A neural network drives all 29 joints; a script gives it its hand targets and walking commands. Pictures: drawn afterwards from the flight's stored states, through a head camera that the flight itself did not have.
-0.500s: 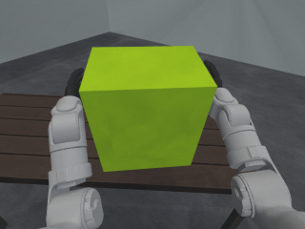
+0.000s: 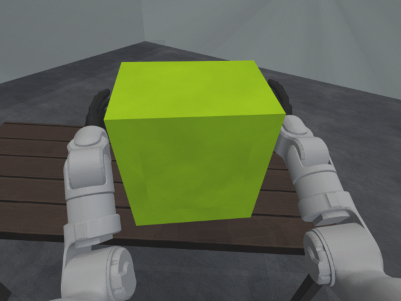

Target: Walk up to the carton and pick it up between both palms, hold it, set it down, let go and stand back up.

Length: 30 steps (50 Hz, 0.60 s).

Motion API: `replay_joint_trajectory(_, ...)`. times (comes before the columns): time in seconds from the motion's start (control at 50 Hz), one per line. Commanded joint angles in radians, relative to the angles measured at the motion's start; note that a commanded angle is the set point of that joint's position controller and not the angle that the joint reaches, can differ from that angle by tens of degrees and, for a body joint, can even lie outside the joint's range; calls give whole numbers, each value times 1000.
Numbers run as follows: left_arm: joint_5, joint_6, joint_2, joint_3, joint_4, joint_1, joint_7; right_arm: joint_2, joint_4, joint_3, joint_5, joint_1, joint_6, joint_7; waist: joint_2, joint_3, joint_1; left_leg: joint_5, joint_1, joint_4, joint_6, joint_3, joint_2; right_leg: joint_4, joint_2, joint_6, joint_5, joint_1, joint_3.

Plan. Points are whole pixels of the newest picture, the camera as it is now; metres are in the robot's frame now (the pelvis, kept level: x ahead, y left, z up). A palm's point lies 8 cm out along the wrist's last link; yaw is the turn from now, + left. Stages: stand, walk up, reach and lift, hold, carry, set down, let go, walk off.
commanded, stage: hold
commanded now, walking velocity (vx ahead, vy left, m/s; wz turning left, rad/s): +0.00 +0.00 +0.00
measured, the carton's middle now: (192, 147) +0.37 +0.01 +0.17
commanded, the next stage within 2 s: none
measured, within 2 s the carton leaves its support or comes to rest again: neither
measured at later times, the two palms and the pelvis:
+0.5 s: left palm (97, 131) +0.36 +0.18 +0.23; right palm (279, 119) +0.36 -0.16 +0.24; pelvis +0.00 +0.00 +0.00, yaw +0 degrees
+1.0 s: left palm (104, 126) +0.36 +0.17 +0.23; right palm (286, 120) +0.36 -0.18 +0.24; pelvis +0.00 +0.00 +0.00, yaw -1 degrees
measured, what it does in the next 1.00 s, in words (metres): stands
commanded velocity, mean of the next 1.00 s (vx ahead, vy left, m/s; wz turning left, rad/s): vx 0.00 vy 0.00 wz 0.00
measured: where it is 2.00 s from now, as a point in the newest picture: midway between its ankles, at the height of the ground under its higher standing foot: outside the picture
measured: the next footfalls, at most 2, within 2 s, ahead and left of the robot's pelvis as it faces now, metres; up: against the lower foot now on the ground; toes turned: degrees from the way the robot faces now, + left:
none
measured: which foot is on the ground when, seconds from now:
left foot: down 0.00-1.00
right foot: down 0.00-1.00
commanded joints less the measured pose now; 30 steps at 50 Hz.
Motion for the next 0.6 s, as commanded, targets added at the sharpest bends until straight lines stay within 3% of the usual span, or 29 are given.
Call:
replay_joint_trajectory(0.0,-167,-53,-455,-433,-97,-612,-136,529,-246,298,106,-627,-42,134,64,-270,-8,168,54,-21,-4,56,-58,-11,45,30,136,64,-16)
replay_joint_trajectory(0.58,-167,-52,-455,-434,-101,-608,-135,528,-249,300,107,-624,-42,136,62,-272,-6,171,58,-21,-3,56,-58,-11,45,30,139,64,-16)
